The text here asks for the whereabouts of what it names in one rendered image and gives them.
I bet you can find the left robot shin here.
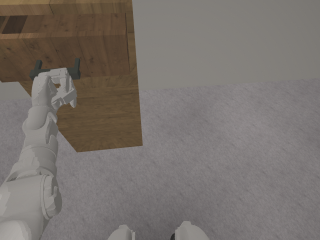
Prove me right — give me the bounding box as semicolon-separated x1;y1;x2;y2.
118;225;129;229

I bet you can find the drawer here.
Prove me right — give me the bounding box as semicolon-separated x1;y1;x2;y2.
0;13;130;83

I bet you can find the robot left hand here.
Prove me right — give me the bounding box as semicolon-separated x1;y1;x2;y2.
31;67;77;114

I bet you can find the left robot upper arm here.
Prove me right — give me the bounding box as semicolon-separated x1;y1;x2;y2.
0;174;62;240

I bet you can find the handle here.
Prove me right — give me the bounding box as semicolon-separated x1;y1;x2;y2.
29;58;81;81

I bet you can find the right robot thigh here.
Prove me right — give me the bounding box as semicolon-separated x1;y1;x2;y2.
174;224;210;240

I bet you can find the cabinet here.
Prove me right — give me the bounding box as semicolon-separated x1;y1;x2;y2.
0;0;143;153

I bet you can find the left robot forearm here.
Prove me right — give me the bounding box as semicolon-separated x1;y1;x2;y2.
0;106;59;188

